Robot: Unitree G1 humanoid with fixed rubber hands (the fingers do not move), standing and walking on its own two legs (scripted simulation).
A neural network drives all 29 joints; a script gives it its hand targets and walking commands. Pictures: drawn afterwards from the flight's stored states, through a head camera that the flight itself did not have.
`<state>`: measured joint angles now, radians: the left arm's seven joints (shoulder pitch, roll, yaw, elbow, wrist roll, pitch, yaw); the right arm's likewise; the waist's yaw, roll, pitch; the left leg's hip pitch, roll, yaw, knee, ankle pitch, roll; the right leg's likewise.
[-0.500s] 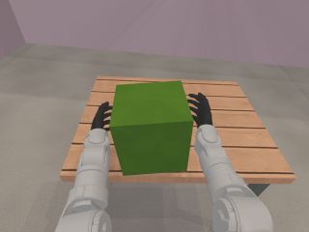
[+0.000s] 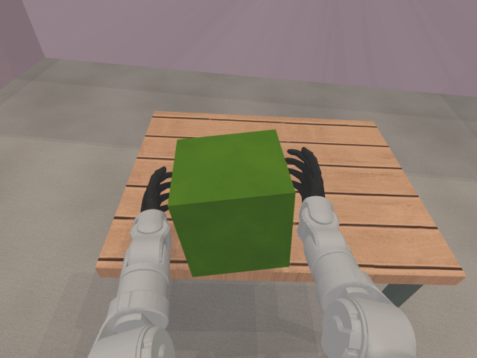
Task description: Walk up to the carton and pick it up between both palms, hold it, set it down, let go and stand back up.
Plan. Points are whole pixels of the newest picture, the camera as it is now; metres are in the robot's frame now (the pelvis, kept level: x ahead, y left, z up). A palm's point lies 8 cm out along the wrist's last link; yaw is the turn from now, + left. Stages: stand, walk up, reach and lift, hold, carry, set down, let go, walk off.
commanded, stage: set down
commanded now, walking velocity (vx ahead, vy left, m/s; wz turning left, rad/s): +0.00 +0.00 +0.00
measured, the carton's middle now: (233, 203) +0.41 +0.02 +0.04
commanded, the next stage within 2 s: none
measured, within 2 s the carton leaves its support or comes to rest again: rests again in 0.82 s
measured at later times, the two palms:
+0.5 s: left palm (156, 215) +0.36 +0.16 +0.05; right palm (310, 198) +0.38 -0.12 +0.09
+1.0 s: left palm (159, 218) +0.36 +0.15 +0.05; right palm (313, 207) +0.38 -0.13 +0.07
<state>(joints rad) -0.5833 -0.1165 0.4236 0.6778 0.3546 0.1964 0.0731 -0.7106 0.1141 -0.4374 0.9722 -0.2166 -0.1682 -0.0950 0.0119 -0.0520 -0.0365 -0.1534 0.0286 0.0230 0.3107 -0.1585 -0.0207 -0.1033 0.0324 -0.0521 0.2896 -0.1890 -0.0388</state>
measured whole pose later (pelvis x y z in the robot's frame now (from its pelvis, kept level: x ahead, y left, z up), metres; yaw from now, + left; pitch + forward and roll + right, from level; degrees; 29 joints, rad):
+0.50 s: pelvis +0.00 +0.01 +0.00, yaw -1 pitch +2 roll +0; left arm -0.56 -0.15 0.43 0.66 0.38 0.13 0.09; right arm -0.68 0.10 -0.43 0.96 -0.22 -0.22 -0.08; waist 0.03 -0.05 -0.03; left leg -0.20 0.03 0.05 0.32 -0.16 -0.01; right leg -0.15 0.03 -0.04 0.29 -0.18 -0.03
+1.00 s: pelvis +0.00 +0.00 +0.00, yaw -1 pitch +1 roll +0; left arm -0.57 -0.19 0.50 0.65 0.44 0.07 0.06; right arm -0.64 0.14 -0.50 0.90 -0.31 -0.26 -0.06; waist 0.04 -0.05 0.02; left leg -0.16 0.04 0.06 0.30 -0.15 -0.01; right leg -0.13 0.03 -0.04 0.29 -0.18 -0.04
